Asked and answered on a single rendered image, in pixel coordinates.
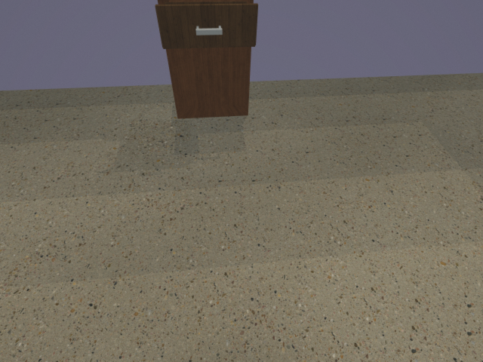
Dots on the cabinet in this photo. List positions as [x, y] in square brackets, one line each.
[210, 82]

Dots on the handle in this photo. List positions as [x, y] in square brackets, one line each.
[211, 31]

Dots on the drawer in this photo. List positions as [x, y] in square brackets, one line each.
[177, 22]

